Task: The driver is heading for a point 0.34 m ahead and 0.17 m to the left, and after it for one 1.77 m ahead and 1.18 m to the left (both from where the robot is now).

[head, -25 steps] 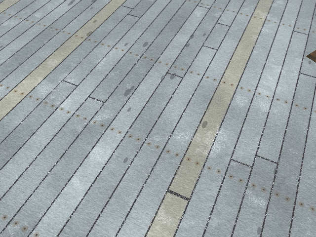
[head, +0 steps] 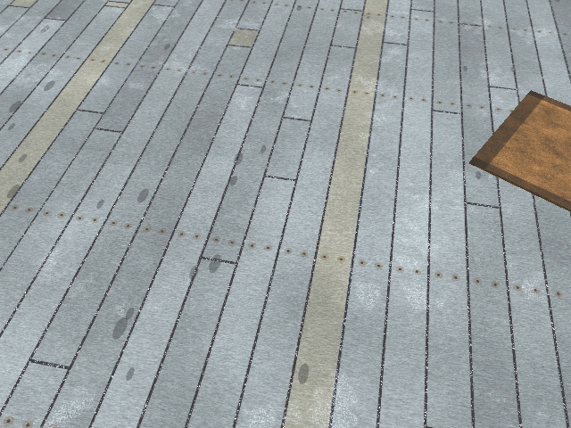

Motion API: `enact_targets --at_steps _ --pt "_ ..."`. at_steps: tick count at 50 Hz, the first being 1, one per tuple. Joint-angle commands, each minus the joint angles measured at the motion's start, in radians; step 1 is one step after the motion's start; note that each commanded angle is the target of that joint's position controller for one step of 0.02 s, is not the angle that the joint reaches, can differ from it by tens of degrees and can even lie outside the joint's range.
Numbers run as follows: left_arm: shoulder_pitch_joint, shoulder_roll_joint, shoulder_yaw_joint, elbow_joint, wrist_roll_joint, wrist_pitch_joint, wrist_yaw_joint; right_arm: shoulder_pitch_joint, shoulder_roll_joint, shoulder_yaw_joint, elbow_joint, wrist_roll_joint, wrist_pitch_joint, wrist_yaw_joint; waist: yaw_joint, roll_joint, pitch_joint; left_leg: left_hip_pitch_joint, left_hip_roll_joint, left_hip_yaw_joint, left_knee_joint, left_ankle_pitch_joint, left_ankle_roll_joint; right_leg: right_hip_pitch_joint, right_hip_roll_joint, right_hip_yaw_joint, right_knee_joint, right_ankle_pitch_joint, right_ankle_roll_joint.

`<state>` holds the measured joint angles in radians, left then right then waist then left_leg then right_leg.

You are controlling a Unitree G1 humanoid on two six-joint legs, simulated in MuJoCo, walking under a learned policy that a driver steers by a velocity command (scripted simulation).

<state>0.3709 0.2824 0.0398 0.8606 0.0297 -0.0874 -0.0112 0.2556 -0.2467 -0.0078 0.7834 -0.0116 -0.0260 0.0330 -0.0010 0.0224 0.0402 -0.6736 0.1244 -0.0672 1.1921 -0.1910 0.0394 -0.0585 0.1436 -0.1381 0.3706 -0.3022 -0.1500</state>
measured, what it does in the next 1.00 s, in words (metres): walks ahead, turning left: left foot, then right foot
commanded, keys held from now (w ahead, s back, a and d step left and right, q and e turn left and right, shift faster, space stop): w+q+shift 1.00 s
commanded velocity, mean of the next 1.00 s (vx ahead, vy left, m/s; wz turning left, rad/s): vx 1.00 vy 0.00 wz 0.85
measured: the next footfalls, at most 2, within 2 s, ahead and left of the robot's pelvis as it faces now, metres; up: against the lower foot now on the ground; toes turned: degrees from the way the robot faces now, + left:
left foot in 0.22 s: +0.41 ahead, +0.10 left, +0.00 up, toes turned +13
right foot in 0.64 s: +0.88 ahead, +0.07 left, +0.00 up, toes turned +36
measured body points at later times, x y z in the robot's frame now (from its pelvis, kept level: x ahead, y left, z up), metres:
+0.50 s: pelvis +0.47 +0.09 +0.00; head +0.49 +0.10 +0.45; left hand +0.64 +0.37 -0.05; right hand +0.54 -0.20 -0.12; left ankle +0.38 +0.09 -0.73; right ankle +0.72 -0.05 -0.66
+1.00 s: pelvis +0.89 +0.26 -0.01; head +0.91 +0.29 +0.44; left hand +0.62 +0.38 -0.13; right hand +1.25 +0.35 -0.04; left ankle +0.95 +0.46 -0.68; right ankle +0.85 +0.05 -0.73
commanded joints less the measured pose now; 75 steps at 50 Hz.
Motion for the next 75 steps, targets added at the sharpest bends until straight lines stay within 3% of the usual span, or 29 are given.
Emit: enact_targets --at_steps 1,7,11,12,13,14,16,20,28,30,31,32,33,34,35,37,39,48,51,53,54,55,56,57,60,63,66,72,75 --pt "-0.047 0.072 0.015 -0.052 -0.01 -0.055 -0.01 -0.057 -0.062 -0.018 -0.047 0.011 0.001 0.015 -0.008 -0.038 0.111 0.002 0.0 0.054 -0.18 0.199 0.023 -0.153 -0.229 0.044 -0.29 0.467 0.05" --pt "0.016 0.137 0.01 -0.02 -0.02 -0.06 0.034 -0.15 -0.077 -0.011 -0.064 0.004 -0.018 0.045 -0.012 -0.08 0.026 0.167 -0.151 0.257 -0.524 0.394 0.099 0.121 -0.276 -0.103 -0.21 1.206 0.135" --pt "-0.146 0.238 0.044 -0.077 0.019 0.014 0.069 0.418 -0.236 -0.085 0.089 -0.003 0.004 0.013 -0.325 -0.125 -0.208 0.717 -0.221 0.16 -0.548 0.059 0.206 0.001 -0.327 -0.072 0.636 1.386 0.137" --pt "-0.185 0.154 0.026 -0.075 0.024 0.01 0.042 0.431 -0.26 -0.104 0.108 0.014 0.009 -0.007 -0.302 0.034 -0.142 0.814 -0.162 0.059 -0.574 0.006 0.245 -0.236 -0.16 -0.065 1.047 0.442 0.121" --pt "-0.099 0.011 -0.015 -0.176 0.007 -0.013 0.025 0.299 -0.345 -0.119 0.078 -0.015 0.02 -0.013 -0.097 0.287 -0.168 1.029 0.029 -0.421 -0.599 0.049 0.419 -0.718 -0.042 0.066 1.378 -0.232 0.179" --pt "-0.135 0.054 -0.03 -0.228 0.01 -0.042 0.022 0.253 -0.326 -0.123 0.034 -0.007 0.022 -0.014 -0.123 0.135 -0.264 1.054 0.119 -0.72 -0.854 -0.224 0.476 -0.834 -0.076 0.238 1.357 -0.169 0.153" --pt "-0.194 0.105 -0.028 -0.223 0.02 -0.058 0.013 0.173 -0.211 -0.1 0.037 -0.006 0.016 -0.021 -0.034 -0.125 -0.029 0.71 0.076 -0.612 -0.999 -0.311 0.346 -0.762 -0.186 0.242 1.104 -0.021 0.132" --pt "-0.226 0.079 -0.05 -0.255 0.052 0.02 0.004 0.114 -0.206 -0.087 0.015 0.008 -0.041 -0.025 0.048 -0.101 0.073 0.299 -0.09 -0.354 -1.047 -0.085 0.306 -0.555 -0.262 0.183 0.788 -0.012 0.205" --pt "-0.473 0.07 -0.062 -0.366 -0.002 0.005 -0.006 0.194 -0.253 -0.122 0.013 0.018 -0.048 -0.021 -0.094 0.04 0.003 0.503 -0.121 -0.313 -0.945 0.446 0.178 -0.37 -0.168 0.139 0.173 0.398 0.183" --pt "-0.33 0.14 -0.032 -0.326 -0.004 -0.001 0.012 0.159 -0.289 -0.131 0.0 0.01 -0.05 -0.028 -0.022 0.039 -0.105 0.569 -0.12 -0.325 -0.758 0.681 0.13 -0.17 -0.118 0.153 0.139 0.283 0.163" --pt "-0.152 0.185 -0.008 -0.284 -0.01 -0.006 0.025 0.11 -0.326 -0.138 -0.011 0.003 -0.053 -0.025 0.09 0.035 -0.203 0.541 -0.135 -0.313 -0.55 0.717 0.109 0.017 -0.124 0.153 0.15 0.201 0.153" --pt "0.084 0.237 0.02 -0.23 -0.001 -0.009 0.046 0.049 -0.291 -0.128 -0.03 -0.006 -0.066 -0.023 0.211 0.019 -0.311 0.403 -0.17 -0.28 -0.281 0.594 0.095 0.271 -0.213 0.214 0.206 0.065 0.135" --pt "0.232 0.302 0.042 -0.202 0.041 -0.012 0.062 0.058 -0.11 -0.082 -0.071 0.004 -0.074 -0.027 0.213 -0.238 -0.421 0.155 -0.258 -0.181 0.067 -0.172 0.097 0.505 -0.494 0.537 0.136 -0.319 0.107" --pt "0.095 0.354 0.059 -0.217 0.044 -0.003 0.048 0.174 -0.087 -0.054 -0.133 0.046 -0.066 -0.022 0.065 -0.522 -0.513 -0.047 -0.268 -0.101 0.251 -0.31 0.082 0.531 -0.651 1.097 -0.104 -0.489 0.012" --pt "-0.038 0.222 0.044 -0.251 0.036 0.005 0.042 0.085 -0.173 -0.061 -0.088 0.012 -0.042 -0.032 0.077 -0.259 -0.321 -0.118 -0.171 -0.066 0.267 -0.181 0.088 0.367 -0.579 0.96 -0.13 -0.611 0.013" --pt "-0.071 0.118 0.019 -0.216 0.03 0.011 0.035 -0.027 -0.187 -0.068 -0.095 -0.016 -0.021 -0.005 0.07 -0.048 -0.128 -0.083 -0.101 -0.023 0.174 -0.086 0.068 0.131 -0.484 0.606 -0.113 -0.238 0.041" --pt "0.011 0.084 0.008 -0.138 0.019 0.0 0.032 -0.058 -0.123 -0.052 -0.137 -0.029 0.003 0.024 0.036 -0.141 -0.074 -0.074 -0.06 -0.02 0.136 -0.089 0.058 0.044 -0.443 0.429 -0.124 -0.042 0.06" --pt "0.043 0.12 0.017 -0.044 0.0 -0.048 0.013 -0.358 -0.096 -0.006 -0.274 -0.022 0.028 0.075 0.011 -0.044 0.108 -0.018 -0.077 0.19 -0.307 0.199 0.087 -0.04 -0.334 -0.095 -0.276 0.559 0.134" --pt "0.102 0.192 0.032 -0.037 -0.001 -0.029 0.033 -0.328 -0.113 -0.011 -0.249 -0.022 0.021 0.069 -0.024 -0.097 0.037 0.153 -0.189 0.289 -0.417 0.141 0.142 0.095 -0.354 -0.148 -0.1 1.226 0.162" --pt "0.061 0.252 0.048 -0.055 0.004 0.006 0.05 -0.088 -0.171 -0.039 -0.181 -0.021 0.016 0.049 -0.164 -0.14 -0.096 0.421 -0.243 0.259 -0.434 0.043 0.184 0.085 -0.405 -0.128 0.236 1.426 0.154" --pt "0.008 0.258 0.051 -0.083 0.007 0.019 0.047 0.136 -0.218 -0.068 -0.109 -0.019 0.01 0.031 -0.255 -0.133 -0.185 0.679 -0.252 0.196 -0.488 0.015 0.224 -0.037 -0.416 -0.103 0.521 1.348 0.136" --pt "0.0 0.221 0.049 -0.089 0.017 0.026 0.03 0.207 -0.258 -0.1 -0.061 -0.007 0.01 0.001 -0.246 -0.022 -0.192 0.884 -0.206 0.079 -0.562 -0.039 0.252 -0.268 -0.305 -0.099 0.878 0.598 0.143" --pt "0.062 0.093 0.017 -0.173 0.019 0.014 0.015 0.09 -0.37 -0.122 -0.096 -0.021 0.031 -0.015 -0.075 0.229 -0.21 1.085 0.042 -0.386 -0.588 0.076 0.363 -0.672 -0.15 -0.054 1.272 -0.227 0.19" --pt "-0.024 0.145 0.016 -0.251 -0.001 -0.009 0.02 0.154 -0.373 -0.128 -0.134 -0.027 0.041 -0.022 -0.143 0.084 -0.374 1.173 0.135 -0.663 -0.789 -0.095 0.452 -0.813 -0.15 0.17 1.334 -0.152 0.179" --pt "-0.051 0.125 -0.005 -0.208 0.006 -0.012 0.019 0.052 -0.225 -0.091 -0.084 -0.022 0.0 -0.046 -0.004 -0.132 -0.047 0.681 0.091 -0.462 -0.949 -0.044 0.325 -0.703 -0.282 0.177 1.058 -0.026 0.162" --pt "-0.021 0.076 -0.015 -0.177 0.015 0.047 -0.005 0.045 -0.155 -0.058 -0.049 -0.009 -0.059 -0.04 0.062 -0.105 0.017 0.42 0.023 -0.249 -1.014 0.111 0.279 -0.558 -0.33 0.184 0.878 -0.048 0.178" --pt "-0.2 0.044 -0.027 -0.226 -0.012 0.048 -0.022 0.088 -0.16 -0.062 -0.013 -0.008 -0.091 -0.017 0.007 -0.05 0.1 0.404 -0.06 -0.036 -1.089 0.287 0.192 -0.596 -0.319 0.142 0.606 0.201 0.134" --pt "-0.296 0.044 -0.024 -0.219 -0.033 0.031 -0.048 0.159 -0.182 -0.051 0.031 0.0 -0.123 -0.029 -0.03 0.008 0.061 0.683 -0.018 0.171 -1.106 0.962 0.034 -0.465 -0.161 0.002 0.278 0.506 0.028" --pt "-0.112 0.131 0.007 -0.154 -0.012 0.04 -0.043 0.132 -0.242 -0.066 0.027 -0.039 -0.084 -0.075 0.087 0.092 -0.084 0.836 0.035 0.208 -0.779 1.381 -0.011 -0.287 -0.033 -0.044 0.272 0.311 -0.008"
Velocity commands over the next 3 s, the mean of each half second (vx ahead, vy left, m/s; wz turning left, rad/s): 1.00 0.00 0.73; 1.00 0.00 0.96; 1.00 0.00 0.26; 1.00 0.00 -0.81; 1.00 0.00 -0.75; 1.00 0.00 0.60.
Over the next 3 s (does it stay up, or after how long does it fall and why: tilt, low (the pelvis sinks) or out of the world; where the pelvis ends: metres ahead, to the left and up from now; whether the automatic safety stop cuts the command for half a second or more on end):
stays up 2.32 1.44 -0.01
